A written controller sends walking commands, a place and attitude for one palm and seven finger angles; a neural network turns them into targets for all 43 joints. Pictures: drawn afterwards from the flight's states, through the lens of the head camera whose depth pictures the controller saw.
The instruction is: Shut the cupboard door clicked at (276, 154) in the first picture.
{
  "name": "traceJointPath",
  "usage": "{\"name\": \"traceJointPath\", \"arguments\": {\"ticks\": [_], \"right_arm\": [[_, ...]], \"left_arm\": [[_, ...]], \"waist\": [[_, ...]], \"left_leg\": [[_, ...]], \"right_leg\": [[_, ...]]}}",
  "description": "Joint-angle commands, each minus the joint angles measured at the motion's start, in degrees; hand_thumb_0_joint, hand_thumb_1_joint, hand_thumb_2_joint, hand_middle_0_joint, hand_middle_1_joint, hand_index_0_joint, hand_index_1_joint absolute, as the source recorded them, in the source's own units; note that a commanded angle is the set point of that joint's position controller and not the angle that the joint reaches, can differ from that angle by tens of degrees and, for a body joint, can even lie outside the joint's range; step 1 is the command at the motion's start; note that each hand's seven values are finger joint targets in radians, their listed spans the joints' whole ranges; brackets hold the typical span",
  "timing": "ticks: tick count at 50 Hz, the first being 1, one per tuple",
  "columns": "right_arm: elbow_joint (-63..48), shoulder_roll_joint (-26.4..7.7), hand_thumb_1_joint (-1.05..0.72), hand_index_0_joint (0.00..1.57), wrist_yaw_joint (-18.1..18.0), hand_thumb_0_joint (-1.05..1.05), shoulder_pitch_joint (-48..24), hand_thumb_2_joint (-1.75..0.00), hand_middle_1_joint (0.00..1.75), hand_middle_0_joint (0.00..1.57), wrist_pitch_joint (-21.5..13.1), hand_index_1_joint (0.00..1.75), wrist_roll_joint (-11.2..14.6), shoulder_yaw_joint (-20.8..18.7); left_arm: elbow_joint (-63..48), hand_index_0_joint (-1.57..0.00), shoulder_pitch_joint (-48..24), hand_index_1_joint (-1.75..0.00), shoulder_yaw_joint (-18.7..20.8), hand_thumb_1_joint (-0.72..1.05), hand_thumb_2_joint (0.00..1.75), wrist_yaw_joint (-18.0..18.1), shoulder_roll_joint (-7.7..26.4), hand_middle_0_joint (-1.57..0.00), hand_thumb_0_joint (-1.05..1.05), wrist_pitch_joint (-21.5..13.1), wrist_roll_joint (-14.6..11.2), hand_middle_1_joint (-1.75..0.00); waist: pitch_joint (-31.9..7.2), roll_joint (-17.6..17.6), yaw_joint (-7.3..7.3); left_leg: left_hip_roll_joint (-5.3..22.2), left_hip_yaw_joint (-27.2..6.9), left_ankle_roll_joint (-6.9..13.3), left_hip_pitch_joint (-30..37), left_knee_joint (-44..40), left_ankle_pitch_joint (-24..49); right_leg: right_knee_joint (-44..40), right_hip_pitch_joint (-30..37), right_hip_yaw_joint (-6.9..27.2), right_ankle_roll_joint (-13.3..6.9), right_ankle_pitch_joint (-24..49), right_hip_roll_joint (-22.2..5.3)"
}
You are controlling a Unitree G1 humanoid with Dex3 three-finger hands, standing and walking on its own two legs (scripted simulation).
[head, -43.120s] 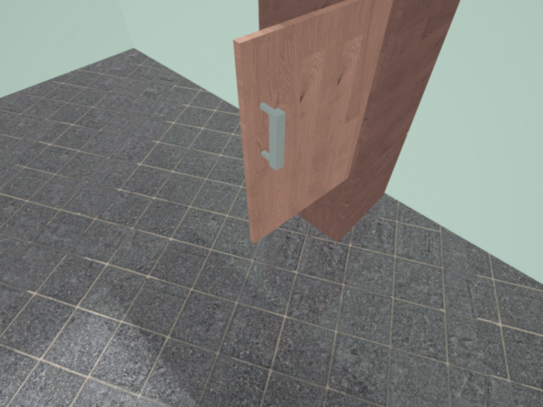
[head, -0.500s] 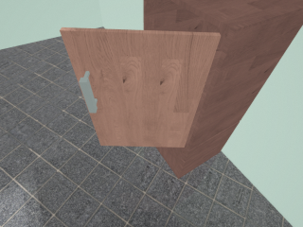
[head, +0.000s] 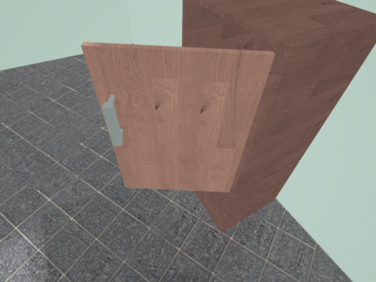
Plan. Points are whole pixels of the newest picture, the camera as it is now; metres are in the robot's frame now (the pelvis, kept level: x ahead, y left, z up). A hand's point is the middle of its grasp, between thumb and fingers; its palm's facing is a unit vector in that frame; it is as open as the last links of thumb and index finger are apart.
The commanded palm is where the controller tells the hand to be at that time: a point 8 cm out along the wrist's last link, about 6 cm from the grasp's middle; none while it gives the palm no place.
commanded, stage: shuffle to correct the standing spot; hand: left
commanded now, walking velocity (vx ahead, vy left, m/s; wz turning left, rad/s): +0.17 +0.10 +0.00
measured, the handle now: (115, 120) +0.49 +0.24 +0.05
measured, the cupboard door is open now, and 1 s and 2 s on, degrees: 58 58 58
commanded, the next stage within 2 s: come to a stop and stand still in 0.04 s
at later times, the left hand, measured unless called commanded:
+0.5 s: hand out of the picture +0.10 +0.21 -0.18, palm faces +0.02 -0.98 -0.22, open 7.3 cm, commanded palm none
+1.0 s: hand out of the picture +0.04 +0.17 -0.17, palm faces +0.05 -0.98 -0.20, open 7.3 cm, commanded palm none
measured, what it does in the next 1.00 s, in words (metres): steps on the spot: right foot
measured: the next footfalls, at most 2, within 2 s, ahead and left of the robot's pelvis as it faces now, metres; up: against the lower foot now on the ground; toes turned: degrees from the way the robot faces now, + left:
right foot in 0.44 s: +0.10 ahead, -0.08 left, +0.00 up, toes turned +0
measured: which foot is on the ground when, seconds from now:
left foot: down 0.00-1.00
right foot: down 0.00-0.16, up 0.18-0.42, down 0.44-1.00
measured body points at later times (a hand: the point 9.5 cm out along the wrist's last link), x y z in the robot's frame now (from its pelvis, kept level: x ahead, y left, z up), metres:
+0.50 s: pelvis +0.05 +0.02 -0.01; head +0.09 +0.02 +0.44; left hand +0.10 +0.26 -0.16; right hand +0.02 -0.18 -0.17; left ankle +0.01 +0.11 -0.74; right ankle +0.07 -0.09 -0.74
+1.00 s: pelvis +0.03 -0.01 +0.00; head +0.04 -0.01 +0.45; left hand +0.04 +0.22 -0.15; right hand +0.04 -0.23 -0.16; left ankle +0.01 +0.11 -0.74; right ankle +0.07 -0.09 -0.74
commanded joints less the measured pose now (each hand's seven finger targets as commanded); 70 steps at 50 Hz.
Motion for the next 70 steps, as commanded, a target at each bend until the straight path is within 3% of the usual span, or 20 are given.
{"name": "traceJointPath", "arguments": {"ticks": [1,4,6,8,9,10,12,14,20,22,23,25,30,37,46,63,64,65,67,70], "right_arm": [[-3.99,-4.28,-0.9,0.2,-0.28,0.0,0.12,-0.9,0.3,0.2,-0.77,0.3,-0.12,-1.46],[-4.08,-3.18,-0.9,0.2,-0.36,0.0,3.12,-0.9,0.3,0.2,-1.3,0.3,0.12,-1.75],[-2.74,-3.66,-0.9,0.2,-0.54,0.0,8.49,-0.9,0.3,0.2,-1.98,0.3,0.28,-1.77],[-0.39,-8.22,-0.9,0.2,-1.45,0.0,17.13,-0.9,0.3,0.2,-2.49,0.3,-0.15,-2.77],[0.35,-7.17,-0.9,0.2,-2.18,0.0,19.53,-0.9,0.3,0.2,-2.36,0.3,0.02,-2.46],[0.11,-5.18,-0.9,0.2,-2.64,0.0,18.21,-0.9,0.3,0.2,-2.47,0.3,0.08,-1.59],[-1.76,-3.84,-0.9,0.2,-3.21,0.0,12.43,-0.9,0.3,0.2,-2.63,0.3,0.25,-1.3],[-2.45,-4.66,-0.9,0.2,-3.39,0.0,8.98,-0.9,0.3,0.2,-2.77,0.3,0.59,-1.66],[-2.44,-3.26,-0.9,0.2,-3.47,0.0,7.91,-0.9,0.3,0.2,-2.04,0.3,0.81,-3.01],[-2.84,-1.7,-0.9,0.2,-3.28,0.0,8.33,-0.9,0.3,0.2,-1.72,0.3,0.85,-3.4],[-2.9,-0.84,-0.9,0.2,-3.06,0.0,8.82,-0.9,0.3,0.2,-1.46,0.3,0.96,-3.49],[-2.51,0.81,-0.9,0.2,-2.83,0.0,9.11,-0.9,0.3,0.2,-0.91,0.3,0.86,-3.39],[-1.87,0.38,-0.9,0.2,-2.55,0.0,7.08,-0.9,0.3,0.2,-1.48,0.3,0.53,-2.81],[-1.46,-0.98,-0.9,0.2,-2.01,0.0,5.48,-0.9,0.3,0.2,-1.45,0.3,0.41,-2.27],[-1.21,-2.48,-0.9,0.2,-1.51,0.0,5.3,-0.9,0.3,0.2,-1.18,0.3,0.36,-1.89],[-0.35,-1.51,-0.9,0.2,-1.5,0.0,8.69,-0.9,0.3,0.2,-1.03,0.3,0.41,-1.31],[-6.55,-7.09,-0.9,0.2,-1.17,0.0,4.18,-0.9,0.3,0.2,-0.95,0.3,-0.49,-2.88],[-6.75,-5.99,-0.9,0.2,-1.41,0.0,2.97,-0.9,0.3,0.2,-1.84,0.3,0.16,-3.87],[-6.41,-3.42,-0.9,0.2,-1.41,0.0,5.12,-0.9,0.3,0.2,-1.23,0.3,0.33,-3.88],[-6.37,-2.42,-0.9,0.2,-0.98,0.0,7.94,-0.9,0.3,0.2,0.08,0.3,0.13,-3.93]], "left_arm": [[-1.31,-0.2,6.12,-0.3,2.69,0.9,0.9,0.39,8.96,-0.2,0.0,-0.21,0.32,-0.3],[-1.7,-0.2,7.34,-0.3,3.33,0.9,0.9,0.54,8.33,-0.2,0.0,-0.56,0.58,-0.3],[-2.06,-0.2,6.02,-0.3,3.21,0.9,0.9,0.42,6.6,-0.2,0.0,-0.35,0.61,-0.3],[-3.67,-0.2,3.82,-0.3,2.23,0.9,0.9,0.47,2.31,-0.2,0.0,-0.48,0.55,-0.3],[-4.82,-0.2,1.32,-0.3,1.86,0.9,0.9,0.89,2.09,-0.2,0.0,-0.48,0.65,-0.3],[-4.7,-0.2,0.48,-0.3,1.95,0.9,0.9,1.28,2.4,-0.2,0.0,-0.47,0.36,-0.3],[-3.26,-0.2,2.07,-0.3,1.79,0.9,0.9,1.46,0.13,-0.2,0.0,-0.08,-0.11,-0.3],[-2.86,-0.2,3.36,-0.3,1.87,0.9,0.9,1.18,0.19,-0.2,0.0,0.43,-0.22,-0.3],[-2.93,-0.2,3.87,-0.3,2.67,0.9,0.9,1.22,1.0,-0.2,0.0,0.75,0.01,-0.3],[-3.33,-0.2,3.97,-0.3,3.09,0.9,0.9,1.4,2.65,-0.2,0.0,0.29,0.25,-0.3],[-3.41,-0.2,3.43,-0.3,2.9,0.9,0.9,1.39,3.21,-0.2,0.0,0.26,0.11,-0.3],[-4.1,-0.2,2.13,-0.3,2.75,0.9,0.9,1.52,3.39,-0.2,0.0,0.24,0.07,-0.3],[-4.74,-0.2,-0.75,-0.3,2.3,0.9,0.9,1.54,2.36,-0.2,0.0,0.25,-0.1,-0.3],[-3.72,-0.2,-1.53,-0.3,2.07,0.9,0.9,1.1,3.48,-0.2,0.0,-0.37,-0.09,-0.3],[-2.63,-0.2,-0.82,-0.3,2.04,0.9,0.9,0.68,5.21,-0.2,0.0,-0.91,-0.17,-0.3],[-0.5,-0.2,2.98,-0.3,1.79,0.9,0.9,0.77,4.21,-0.2,0.0,-1.15,-0.33,-0.3],[-4.93,-0.2,1.94,-0.3,0.59,0.9,0.9,1.63,12.14,-0.2,0.0,-1.51,0.39,-0.3],[-4.41,-0.2,4.84,-0.3,1.21,0.9,0.9,1.5,8.09,-0.2,0.0,-1.11,-0.33,-0.3],[-5.42,-0.2,4.67,-0.3,1.21,0.9,0.9,1.63,6.88,-0.2,0.0,-1.1,0.13,-0.3],[-7.04,-0.2,2.5,-0.3,1.85,0.9,0.9,1.93,7.27,-0.2,0.0,-0.99,0.39,-0.3]], "waist": [[8.01,-7.42,1.19],[8.1,-5.95,0.33],[6.08,-0.12,-1.78],[2.78,16.02,-4.18],[4.46,15.98,-4.97],[4.07,11.08,-3.85],[3.7,6.14,-1.52],[2.9,5.41,-0.08],[-0.67,3.77,0.49],[-1.72,-0.37,0.25],[-1.68,-1.17,-0.38],[-1.81,-3.63,-1.02],[-0.78,1.22,-0.75],[2.11,0.14,-0.69],[3.52,-0.25,-0.69],[3.89,0.05,-0.49],[7.84,4.13,-3.13],[2.31,3.1,-0.26],[-3.77,1.69,-1.53],[-1.31,-6.24,-2.73]], "left_leg": [[1.1,2.21,-0.2,-9.59,5.74,-5.76],[1.5,3.38,0.2,-7.06,4.79,-4.04],[2.53,0.68,1.47,1.88,-0.92,4.5],[14.55,-15.92,9.3,13.36,-7.34,24.27],[17.98,-19.34,13.28,15.4,-8.5,39.26],[18.61,-18.06,14.38,13.97,-6.57,50.99],[16.12,-11.9,12.61,9.02,-5.52,56.44],[13.47,-8.37,10.47,6.77,-6.05,53.95],[11.98,-7.4,6.24,5.59,-2.89,41.13],[7.71,-4.83,3.08,1.45,-0.33,27.42],[5.5,-3.36,1.93,-0.83,-0.39,18.33],[4.46,-2.32,0.88,-0.53,-0.48,14.29],[6.37,-3.82,1.34,1.19,-5.01,16.75],[5.32,-3.21,0.71,1.04,-8.35,5.67],[4.4,-2.73,0.61,1.57,-9.68,0.82],[4.19,-2.65,0.37,0.29,-9.76,0.8],[1.52,-5.61,1.45,0.2,-7.09,13.42],[5.06,-4.32,1.27,-1.71,-3.3,5.32],[2.03,-2.93,1.12,-1.65,-0.1,-1.72],[0.37,-0.85,0.74,-2.7,6.26,-4.83]], "right_leg": [[-11.53,-3.44,14.6,-7.39,-5.59,-14.01],[-7.04,-4.05,11.73,-8.01,4.39,-13.65],[1.43,-8.05,5.18,-5.39,6.2,-8.58],[20.61,-19.88,-4.9,-1.28,-9.16,0.1],[28.68,-25.67,-2.23,-0.91,-18.28,-0.19],[30.97,-24.95,1.14,-1.1,-17.8,-2.49],[25.76,-18.38,2.22,-0.45,-13.39,-4.7],[18.98,-13.61,0.88,0.03,-6.58,-3.85],[4.27,-5.78,0.04,-0.15,9.76,-2.79],[3.74,-1.82,4.44,-1.5,28.17,-6.04],[4.99,-1.28,6.12,-2.96,32.8,-8.5],[5.79,-2.02,6.71,-4.31,36.32,-9.9],[3.65,-3.87,4.84,-1.98,23.23,-6.2],[-2.68,-4.65,6.27,-2.1,15.23,-6.33],[-8.67,-5.46,7.31,-2.07,4.61,-6.3],[-10.05,-4.83,6.45,-2.01,2.28,-6.31],[-1.68,-8.53,6.27,-3.24,12.25,-3.48],[-2.5,-6.83,5.91,-3.06,5.33,-5.87],[-5.21,-5.14,9.11,-3.9,-0.32,-8.03],[-10.96,-10.69,14.14,-5.06,-11.8,-11.38]]}}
